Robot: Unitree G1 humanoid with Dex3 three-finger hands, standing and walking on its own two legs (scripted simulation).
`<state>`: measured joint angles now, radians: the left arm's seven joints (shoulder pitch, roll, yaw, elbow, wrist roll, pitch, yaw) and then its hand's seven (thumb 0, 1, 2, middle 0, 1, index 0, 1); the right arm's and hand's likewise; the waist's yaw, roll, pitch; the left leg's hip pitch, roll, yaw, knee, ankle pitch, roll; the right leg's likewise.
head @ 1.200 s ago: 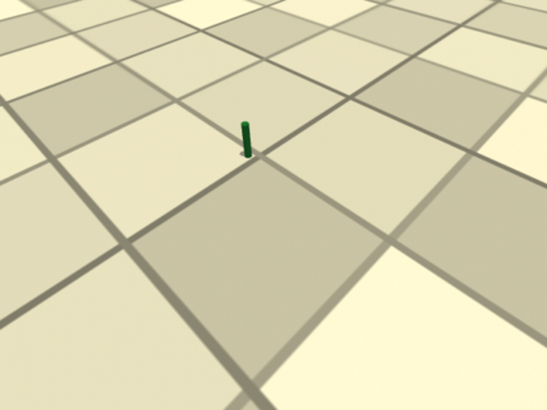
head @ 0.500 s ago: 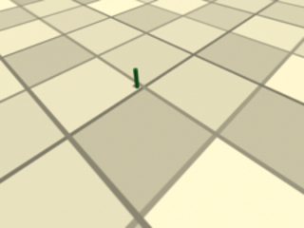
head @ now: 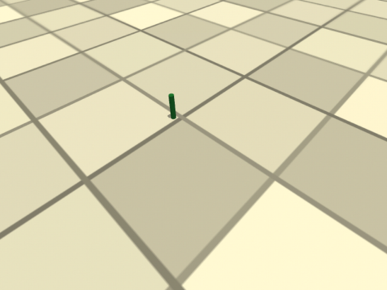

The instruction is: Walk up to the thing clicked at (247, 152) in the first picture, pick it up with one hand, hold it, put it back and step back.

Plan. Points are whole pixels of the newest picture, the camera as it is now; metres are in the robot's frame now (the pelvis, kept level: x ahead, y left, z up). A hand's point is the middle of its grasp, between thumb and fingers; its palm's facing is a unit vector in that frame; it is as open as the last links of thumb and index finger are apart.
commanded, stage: walk up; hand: left
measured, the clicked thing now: (172, 106) +1.54 +0.18 -0.67
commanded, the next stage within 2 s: none
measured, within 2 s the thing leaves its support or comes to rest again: neither
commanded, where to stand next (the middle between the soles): +1.20 -0.02 m, yaw -1 degrees
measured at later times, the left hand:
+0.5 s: hand out of the picture +0.17 +0.21 -0.14, palm faces +0.03 -0.93 -0.38, open 7.4 cm
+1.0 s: hand (126, 181) +0.48 +0.23 -0.14, palm faces -0.09 -0.92 -0.37, open 7.4 cm
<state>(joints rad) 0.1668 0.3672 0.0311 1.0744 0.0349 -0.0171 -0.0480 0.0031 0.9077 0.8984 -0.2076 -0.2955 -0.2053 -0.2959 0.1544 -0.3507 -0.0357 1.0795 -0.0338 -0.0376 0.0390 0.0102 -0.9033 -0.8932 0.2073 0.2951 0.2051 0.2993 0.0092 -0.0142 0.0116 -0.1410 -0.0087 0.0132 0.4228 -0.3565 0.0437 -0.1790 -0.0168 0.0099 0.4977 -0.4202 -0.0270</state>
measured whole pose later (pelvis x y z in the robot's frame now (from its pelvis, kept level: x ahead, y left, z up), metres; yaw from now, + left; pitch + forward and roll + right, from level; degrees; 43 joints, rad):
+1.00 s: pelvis +0.40 -0.05 -0.01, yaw -1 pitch -2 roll +2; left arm 0.27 0.44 0.05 0.91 0.02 -0.06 -0.09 0.00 0.91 0.90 -0.21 -0.30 -0.20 -0.30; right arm 0.30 -0.41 -0.05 0.86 -0.02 -0.09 0.07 0.01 -0.90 -0.89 0.21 0.30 0.21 0.30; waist -0.02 -0.02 0.07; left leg -0.12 0.04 0.12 0.48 -0.32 0.01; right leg -0.50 -0.12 -0.01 0.70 -0.21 -0.01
